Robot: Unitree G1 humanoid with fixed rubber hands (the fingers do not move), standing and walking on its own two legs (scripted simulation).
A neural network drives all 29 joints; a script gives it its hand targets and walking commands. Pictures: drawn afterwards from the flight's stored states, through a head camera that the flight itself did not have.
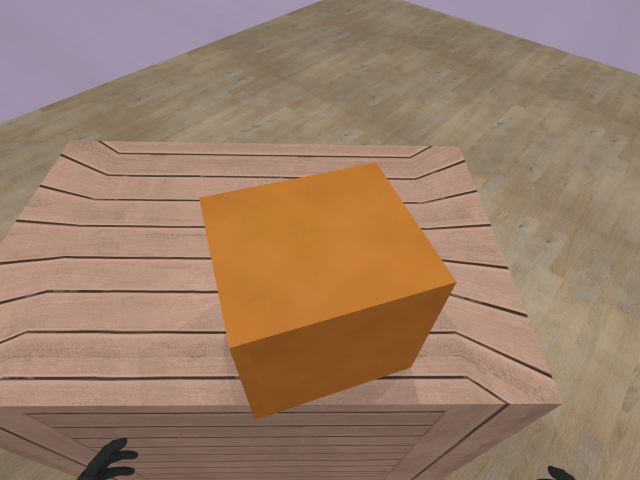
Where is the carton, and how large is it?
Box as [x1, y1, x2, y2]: [199, 163, 455, 419]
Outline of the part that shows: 376,163 199,198 229,348 255,419 410,367 455,283 455,280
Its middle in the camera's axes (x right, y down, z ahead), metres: -0.01 +0.06 +0.53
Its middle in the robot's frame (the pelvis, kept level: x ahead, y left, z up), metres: +0.35 +0.03 +0.02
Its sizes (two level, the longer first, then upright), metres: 0.240 0.208 0.229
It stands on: a pedestal, 0.68 m high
